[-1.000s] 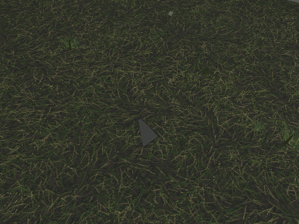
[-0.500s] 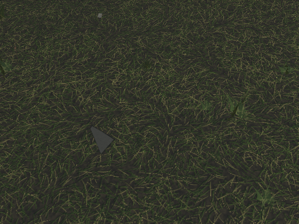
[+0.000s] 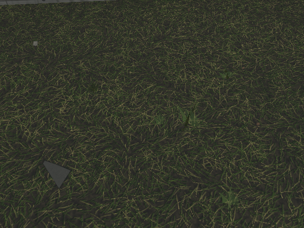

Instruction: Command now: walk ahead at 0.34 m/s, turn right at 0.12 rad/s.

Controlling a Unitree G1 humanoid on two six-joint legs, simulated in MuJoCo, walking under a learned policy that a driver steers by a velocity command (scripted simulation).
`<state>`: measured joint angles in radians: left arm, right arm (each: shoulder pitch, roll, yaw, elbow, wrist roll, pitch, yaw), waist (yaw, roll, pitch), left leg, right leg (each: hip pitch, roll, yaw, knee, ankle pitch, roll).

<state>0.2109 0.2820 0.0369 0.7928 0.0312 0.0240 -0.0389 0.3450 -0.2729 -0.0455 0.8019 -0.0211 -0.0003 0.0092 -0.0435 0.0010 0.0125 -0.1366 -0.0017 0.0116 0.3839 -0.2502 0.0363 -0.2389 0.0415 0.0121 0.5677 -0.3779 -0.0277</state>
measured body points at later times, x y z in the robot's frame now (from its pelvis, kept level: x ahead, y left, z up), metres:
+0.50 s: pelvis +0.21 +0.01 -0.03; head +0.25 +0.02 +0.42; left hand +0.15 +0.28 -0.17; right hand +0.42 -0.23 -0.11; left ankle +0.33 +0.10 -0.75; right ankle +0.00 -0.10 -0.73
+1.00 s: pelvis +0.49 +0.01 -0.02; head +0.53 +0.00 +0.43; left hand +0.70 +0.22 -0.12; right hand +0.41 -0.23 -0.16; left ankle +0.33 +0.10 -0.75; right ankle +0.63 -0.08 -0.74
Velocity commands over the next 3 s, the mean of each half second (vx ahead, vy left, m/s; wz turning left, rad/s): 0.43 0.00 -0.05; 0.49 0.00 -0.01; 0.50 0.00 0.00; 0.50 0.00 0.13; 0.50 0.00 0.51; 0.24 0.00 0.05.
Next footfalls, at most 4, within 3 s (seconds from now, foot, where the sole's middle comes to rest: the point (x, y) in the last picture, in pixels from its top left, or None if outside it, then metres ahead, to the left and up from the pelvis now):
0.04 right None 0.03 -0.10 -0.78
0.48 left None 0.37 0.10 -0.78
1.02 right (168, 194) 0.67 -0.08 -0.78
1.56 left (130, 143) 0.97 0.10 -0.78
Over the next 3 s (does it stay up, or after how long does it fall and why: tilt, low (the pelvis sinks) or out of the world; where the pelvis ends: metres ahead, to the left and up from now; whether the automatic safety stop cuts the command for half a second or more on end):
stays up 1.41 0.14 0.00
